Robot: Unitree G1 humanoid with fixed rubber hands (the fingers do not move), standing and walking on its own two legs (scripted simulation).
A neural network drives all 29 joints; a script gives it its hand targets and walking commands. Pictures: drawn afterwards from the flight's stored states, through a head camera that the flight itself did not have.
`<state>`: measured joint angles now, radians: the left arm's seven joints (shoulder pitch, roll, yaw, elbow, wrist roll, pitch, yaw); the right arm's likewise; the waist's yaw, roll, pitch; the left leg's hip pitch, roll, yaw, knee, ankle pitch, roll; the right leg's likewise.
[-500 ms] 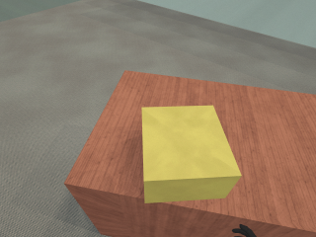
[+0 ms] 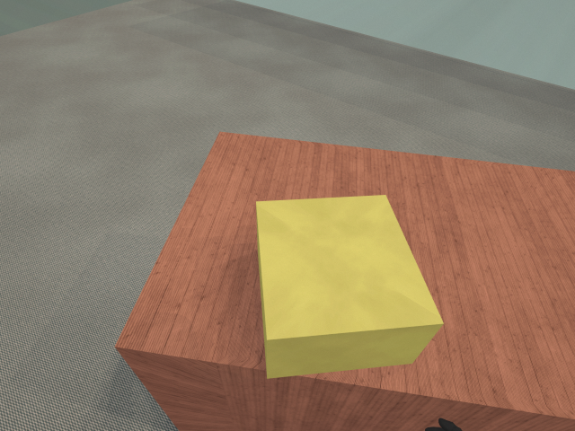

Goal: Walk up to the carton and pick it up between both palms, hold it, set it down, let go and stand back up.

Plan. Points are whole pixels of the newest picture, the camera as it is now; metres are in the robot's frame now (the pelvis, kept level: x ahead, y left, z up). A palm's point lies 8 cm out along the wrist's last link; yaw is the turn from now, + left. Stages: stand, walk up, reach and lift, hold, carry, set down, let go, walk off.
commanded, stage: walk up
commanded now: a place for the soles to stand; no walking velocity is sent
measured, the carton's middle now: (331, 279) +0.40 -0.07 -0.05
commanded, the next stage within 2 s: reach and lift in 0.30 s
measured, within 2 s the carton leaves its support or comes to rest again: neither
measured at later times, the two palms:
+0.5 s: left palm out of the picture +0.16 +0.25 -0.10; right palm out of the picture +0.14 -0.25 -0.10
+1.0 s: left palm (145, 412) +0.18 +0.20 -0.07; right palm out of the picture +0.13 -0.29 -0.06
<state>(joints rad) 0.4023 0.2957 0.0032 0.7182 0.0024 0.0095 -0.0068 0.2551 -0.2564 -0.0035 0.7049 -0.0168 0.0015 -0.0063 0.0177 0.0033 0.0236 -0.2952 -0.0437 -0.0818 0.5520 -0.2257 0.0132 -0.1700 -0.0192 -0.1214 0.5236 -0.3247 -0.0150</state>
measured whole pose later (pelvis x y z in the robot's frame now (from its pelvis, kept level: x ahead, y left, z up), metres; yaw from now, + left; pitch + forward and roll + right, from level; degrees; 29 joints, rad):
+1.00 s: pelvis +0.01 -0.03 +0.01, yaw -6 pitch -1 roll +0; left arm 0.22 0.19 0.07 0.50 -0.01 0.03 0.08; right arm 0.17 -0.27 -0.01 0.81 0.08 -0.30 0.11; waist 0.02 -0.05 0.03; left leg -0.21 0.04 0.02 0.40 -0.18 -0.03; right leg -0.14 0.04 -0.04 0.41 -0.26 -0.05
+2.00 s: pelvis +0.01 -0.03 +0.01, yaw -6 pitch -1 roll +1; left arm 0.34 0.10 -0.05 0.44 -0.07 -0.37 0.18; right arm 0.23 -0.40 0.11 0.76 0.43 -0.55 0.23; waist 0.02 -0.03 -0.04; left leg -0.20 0.04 0.03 0.43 -0.20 -0.04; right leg -0.15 0.04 -0.02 0.48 -0.31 -0.06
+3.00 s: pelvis +0.01 -0.03 +0.01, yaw -9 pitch +4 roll +0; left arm -0.13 0.08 0.09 0.26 -0.03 0.14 0.16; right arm -0.32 -0.49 0.08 0.71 0.43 -0.15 0.21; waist 0.06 -0.02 -0.06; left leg -0.25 0.05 0.07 0.31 -0.13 -0.03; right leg -0.21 0.06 0.01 0.35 -0.20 -0.05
